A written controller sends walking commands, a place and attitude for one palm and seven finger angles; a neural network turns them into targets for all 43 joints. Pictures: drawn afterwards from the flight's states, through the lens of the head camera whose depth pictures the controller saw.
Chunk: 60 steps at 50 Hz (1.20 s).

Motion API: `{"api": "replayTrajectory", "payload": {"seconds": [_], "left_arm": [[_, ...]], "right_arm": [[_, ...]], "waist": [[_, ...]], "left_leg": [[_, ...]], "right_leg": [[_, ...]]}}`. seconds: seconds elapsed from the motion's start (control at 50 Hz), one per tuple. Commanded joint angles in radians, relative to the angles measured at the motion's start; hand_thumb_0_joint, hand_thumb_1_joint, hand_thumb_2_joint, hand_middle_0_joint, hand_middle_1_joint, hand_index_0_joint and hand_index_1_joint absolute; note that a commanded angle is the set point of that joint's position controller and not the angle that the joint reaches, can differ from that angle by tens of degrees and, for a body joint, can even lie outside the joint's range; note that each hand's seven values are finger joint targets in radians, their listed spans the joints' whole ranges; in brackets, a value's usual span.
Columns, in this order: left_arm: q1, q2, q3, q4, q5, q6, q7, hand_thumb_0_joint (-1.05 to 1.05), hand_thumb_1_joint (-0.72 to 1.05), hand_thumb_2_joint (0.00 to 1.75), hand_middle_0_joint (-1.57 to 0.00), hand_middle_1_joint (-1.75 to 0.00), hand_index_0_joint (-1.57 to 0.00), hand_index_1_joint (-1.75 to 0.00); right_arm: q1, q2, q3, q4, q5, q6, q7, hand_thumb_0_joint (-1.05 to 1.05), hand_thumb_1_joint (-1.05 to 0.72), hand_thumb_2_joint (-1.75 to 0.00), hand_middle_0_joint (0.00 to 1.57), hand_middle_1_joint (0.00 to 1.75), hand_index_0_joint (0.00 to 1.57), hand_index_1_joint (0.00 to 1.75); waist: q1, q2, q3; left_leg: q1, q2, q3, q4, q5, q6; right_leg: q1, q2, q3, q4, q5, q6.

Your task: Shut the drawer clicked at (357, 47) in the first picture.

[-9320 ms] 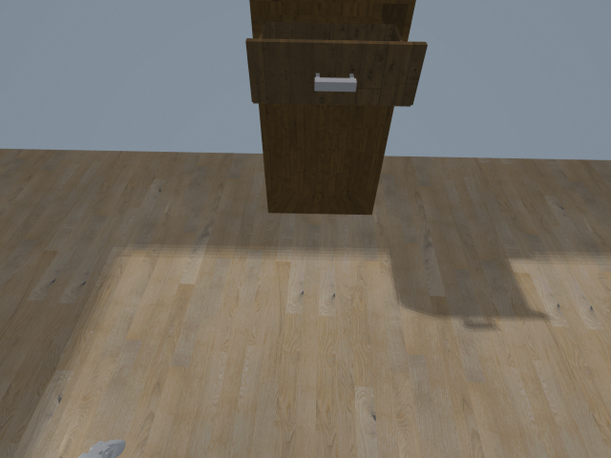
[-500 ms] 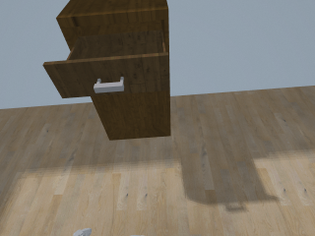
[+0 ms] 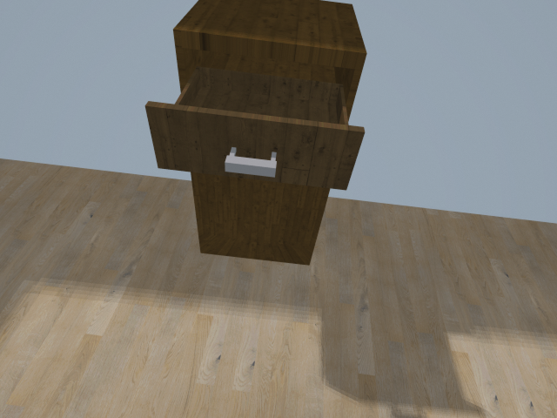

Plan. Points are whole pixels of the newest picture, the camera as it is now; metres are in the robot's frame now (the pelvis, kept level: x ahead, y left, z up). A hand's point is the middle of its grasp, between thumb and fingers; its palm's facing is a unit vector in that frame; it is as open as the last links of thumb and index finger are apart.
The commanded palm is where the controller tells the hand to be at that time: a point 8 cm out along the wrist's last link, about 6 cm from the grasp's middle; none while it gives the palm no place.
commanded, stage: take the last steps up to it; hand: left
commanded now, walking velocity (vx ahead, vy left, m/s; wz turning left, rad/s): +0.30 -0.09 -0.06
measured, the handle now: (252, 160) +0.60 +0.11 +0.04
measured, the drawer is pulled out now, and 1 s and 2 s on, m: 0.30 0.30 0.30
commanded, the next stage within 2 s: come to a stop and stand still in 0.72 s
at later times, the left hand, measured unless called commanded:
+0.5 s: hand (225, 345) +0.29 +0.11 -0.18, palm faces -0.02 -0.98 -0.17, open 7.4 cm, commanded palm none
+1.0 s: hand (226, 353) +0.28 +0.11 -0.18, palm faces +0.08 -0.99 -0.14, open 7.4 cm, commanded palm none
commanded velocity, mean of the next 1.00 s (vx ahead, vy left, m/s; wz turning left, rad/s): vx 0.13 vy -0.07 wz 0.00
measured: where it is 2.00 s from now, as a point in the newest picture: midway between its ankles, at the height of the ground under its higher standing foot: outside the picture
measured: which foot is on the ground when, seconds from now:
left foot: down 0.00-0.40, up 0.42-0.82, down 0.84-1.00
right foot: up 0.00-0.38, down 0.40-0.84, up 0.86-1.00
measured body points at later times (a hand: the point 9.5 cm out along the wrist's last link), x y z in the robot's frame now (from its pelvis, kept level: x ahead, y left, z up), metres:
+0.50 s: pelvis +0.18 -0.06 -0.02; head +0.20 -0.06 +0.42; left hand +0.29 +0.17 -0.17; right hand +0.07 -0.26 -0.18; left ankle +0.03 +0.07 -0.64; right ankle +0.25 -0.14 -0.74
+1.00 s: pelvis +0.31 -0.05 +0.00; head +0.33 -0.03 +0.45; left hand +0.28 +0.16 -0.17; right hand +0.40 -0.27 -0.14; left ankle +0.33 +0.06 -0.74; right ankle +0.29 -0.18 -0.71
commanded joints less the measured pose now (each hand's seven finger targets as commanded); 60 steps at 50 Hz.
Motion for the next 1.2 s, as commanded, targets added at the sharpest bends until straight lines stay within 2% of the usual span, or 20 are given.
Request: {"api": "replayTrajectory", "payload": {"seconds": [0.0,0.08,0.18,0.26,0.32,0.34,0.36,0.38,0.4,0.44,0.5,0.54,0.7,0.78,0.82,0.84,0.96,1.12,1.16,1.18], "left_arm": [[-0.113,0.035,0.011,-0.099,0.002,-0.053,-0.013,0.00,0.90,0.90,-0.20,-0.30,-0.20,-0.30],[-0.144,0.027,0.012,-0.108,-0.003,-0.045,-0.008,0.00,0.90,0.90,-0.20,-0.30,-0.20,-0.30],[-0.300,0.012,0.001,-0.164,-0.008,-0.047,-0.013,0.00,0.90,0.90,-0.20,-0.30,-0.20,-0.30],[-0.381,0.010,-0.005,-0.189,-0.016,-0.058,-0.015,0.00,0.90,0.90,-0.20,-0.30,-0.20,-0.30],[-0.198,0.038,0.008,-0.135,-0.014,-0.072,-0.007,0.00,0.90,0.90,-0.20,-0.30,-0.20,-0.30],[-0.059,0.069,0.019,-0.091,-0.010,-0.082,-0.005,0.00,0.90,0.90,-0.20,-0.30,-0.20,-0.30],[0.058,0.143,0.038,-0.057,0.000,-0.094,0.005,0.00,0.90,0.90,-0.20,-0.30,-0.20,-0.30],[0.128,0.227,0.061,-0.045,-0.007,-0.098,0.016,0.00,0.90,0.90,-0.20,-0.30,-0.20,-0.30],[0.096,0.237,0.059,-0.054,-0.026,-0.093,0.020,0.00,0.90,0.90,-0.20,-0.30,-0.20,-0.30],[-0.101,0.153,0.035,-0.101,-0.022,-0.089,0.024,0.00,0.90,0.90,-0.20,-0.30,-0.20,-0.30],[-0.220,0.066,0.005,-0.132,-0.012,-0.102,0.036,0.00,0.90,0.90,-0.20,-0.30,-0.20,-0.30],[-0.208,0.056,0.001,-0.124,-0.008,-0.107,0.035,0.00,0.90,0.90,-0.20,-0.30,-0.20,-0.30],[-0.101,0.080,0.009,-0.074,-0.006,-0.111,0.027,0.00,0.90,0.90,-0.20,-0.30,-0.20,-0.30],[-0.089,0.065,0.003,-0.055,-0.018,-0.098,0.029,0.00,0.90,0.90,-0.20,-0.30,-0.20,-0.30],[-0.063,-0.007,-0.016,-0.064,-0.024,-0.094,0.029,0.00,0.90,0.90,-0.20,-0.30,-0.20,-0.30],[-0.074,-0.005,-0.022,-0.061,-0.023,-0.088,0.035,0.00,0.90,0.90,-0.20,-0.30,-0.20,-0.30],[-0.060,0.014,-0.012,-0.042,-0.015,-0.036,0.049,0.00,0.90,0.90,-0.20,-0.30,-0.20,-0.30],[-0.066,0.024,0.020,-0.112,-0.011,-0.003,0.048,0.00,0.90,0.90,-0.20,-0.30,-0.20,-0.30],[-0.020,0.035,0.020,-0.101,-0.005,-0.020,0.044,0.00,0.90,0.90,-0.20,-0.30,-0.20,-0.30],[-0.012,0.075,0.020,-0.101,0.002,-0.033,0.047,0.00,0.90,0.90,-0.20,-0.30,-0.20,-0.30]], "right_arm": [[0.111,-0.123,-0.015,0.015,0.006,-0.024,-0.016,0.00,-0.90,-0.90,0.20,0.30,0.20,0.30],[0.190,-0.112,-0.005,0.046,0.013,-0.040,-0.025,0.00,-0.90,-0.90,0.20,0.30,0.20,0.30],[0.261,-0.100,-0.002,0.088,0.002,-0.044,-0.033,0.00,-0.90,-0.90,0.20,0.30,0.20,0.30],[0.273,-0.118,-0.008,0.109,-0.006,-0.036,-0.032,0.00,-0.90,-0.90,0.20,0.30,0.20,0.30],[0.233,-0.152,-0.020,0.107,0.003,-0.031,-0.032,0.00,-0.90,-0.90,0.20,0.30,0.20,0.30],[0.209,-0.158,-0.023,0.104,0.009,-0.030,-0.028,0.00,-0.90,-0.90,0.20,0.30,0.20,0.30],[0.231,-0.128,-0.021,0.099,0.021,-0.030,-0.014,0.00,-0.90,-0.90,0.20,0.30,0.20,0.30],[0.272,-0.060,-0.014,0.074,0.033,-0.033,-0.011,0.00,-0.90,-0.90,0.20,0.30,0.20,0.30],[0.203,-0.077,-0.016,0.052,0.038,-0.025,-0.012,0.00,-0.90,-0.90,0.20,0.30,0.20,0.30],[0.124,-0.054,-0.024,0.035,0.021,-0.012,0.001,0.00,-0.90,-0.90,0.20,0.30,0.20,0.30],[0.160,-0.025,-0.020,0.046,-0.001,0.021,0.006,0.00,-0.90,-0.90,0.20,0.30,0.20,0.30],[0.169,-0.013,-0.019,0.041,-0.003,0.032,0.008,0.00,-0.90,-0.90,0.20,0.30,0.20,0.30],[-0.035,-0.015,-0.012,-0.024,0.004,0.002,0.021,0.00,-0.90,-0.90,0.20,0.30,0.20,0.30],[0.008,-0.050,-0.011,0.009,0.004,-0.019,0.014,0.00,-0.90,-0.90,0.20,0.30,0.20,0.30],[0.112,-0.168,-0.028,0.036,-0.002,-0.025,-0.003,0.00,-0.90,-0.90,0.20,0.30,0.20,0.30],[0.092,-0.169,-0.023,0.041,0.000,-0.009,-0.011,0.00,-0.90,-0.90,0.20,0.30,0.20,0.30],[-0.056,-0.147,-0.018,0.020,0.012,0.016,-0.042,0.00,-0.90,-0.90,0.20,0.30,0.20,0.30],[-0.175,-0.199,-0.062,-0.046,0.001,0.059,-0.027,0.00,-0.90,-0.90,0.20,0.30,0.20,0.30],[-0.189,-0.186,-0.063,-0.047,0.006,0.065,-0.018,0.00,-0.90,-0.90,0.20,0.30,0.20,0.30],[-0.166,-0.146,-0.058,-0.047,0.014,0.068,-0.011,0.00,-0.90,-0.90,0.20,0.30,0.20,0.30]], "waist": [[-0.035,0.174,0.228],[-0.031,0.139,0.177],[-0.063,0.164,0.199],[-0.080,0.183,0.194],[0.008,0.181,0.088],[0.077,0.153,0.013],[0.119,0.034,-0.089],[0.110,-0.191,-0.200],[0.102,-0.100,-0.166],[0.035,-0.024,0.047],[-0.059,-0.004,0.099],[-0.076,-0.028,0.083],[-0.011,-0.065,0.052],[-0.041,0.008,0.024],[-0.067,0.268,-0.038],[-0.058,0.262,-0.020],[-0.023,0.144,0.043],[0.008,0.245,0.000],[0.036,0.201,-0.016],[0.038,0.068,-0.021]], "left_leg": [[-0.013,0.233,-0.204,-0.330,0.111,0.080],[0.089,0.230,-0.127,-0.264,0.505,0.078],[0.168,0.249,-0.106,-0.227,0.673,0.102],[0.133,0.250,-0.058,-0.169,0.818,0.095],[0.090,0.238,-0.024,0.030,0.991,0.074],[0.030,0.203,-0.002,0.193,0.909,0.045],[-0.184,0.140,0.016,0.445,0.647,0.014],[-0.392,-0.022,0.033,0.804,-0.170,-0.025],[-0.419,0.004,-0.081,0.958,-0.237,0.007],[-0.452,0.085,-0.097,0.972,-0.083,0.014],[-0.355,0.120,-0.092,0.835,-0.005,-0.011],[-0.324,0.114,-0.062,0.713,-0.001,-0.029],[-0.310,0.068,0.009,0.266,0.037,-0.056],[-0.061,0.046,0.019,0.016,0.201,-0.053],[0.149,0.305,-0.272,-0.056,0.584,0.073],[0.104,0.398,-0.311,-0.102,0.773,0.154],[0.040,0.297,-0.143,-0.062,1.074,0.125],[-0.100,0.276,-0.097,-0.049,0.669,0.113],[-0.145,0.207,-0.065,0.036,0.439,0.053],[-0.172,0.122,-0.028,0.133,0.222,-0.005]], "right_leg": [[-0.301,-0.047,0.046,0.188,0.148,0.016],[-0.364,-0.038,0.035,0.233,0.191,0.022],[-0.420,-0.043,-0.001,0.081,0.212,0.009],[-0.228,-0.003,-0.058,-0.159,0.169,-0.031],[0.072,0.060,-0.091,-0.266,0.192,-0.068],[0.262,0.067,-0.083,-0.342,0.260,-0.077],[0.528,-0.061,0.073,-0.362,0.316,-0.140],[0.660,-0.361,0.505,-0.468,0.453,-0.263],[0.534,-0.398,0.555,-0.584,0.362,-0.301],[0.203,-0.327,0.434,-0.680,-0.018,-0.238],[-0.027,-0.249,0.219,-0.720,0.057,-0.178],[-0.042,-0.215,0.142,-0.717,0.146,-0.172],[0.186,-0.203,0.131,-0.638,0.396,-0.189],[0.146,-0.146,0.083,-0.490,0.363,-0.119],[-0.040,-0.002,-0.035,-0.214,0.110,-0.015],[-0.041,0.008,-0.015,-0.101,-0.173,0.006],[0.015,-0.020,0.034,-0.131,-0.060,0.028],[0.078,-0.002,0.036,-0.107,-0.008,0.015],[0.183,0.001,0.013,-0.324,0.178,0.020],[0.208,-0.053,0.085,-0.478,0.332,0.018]]}}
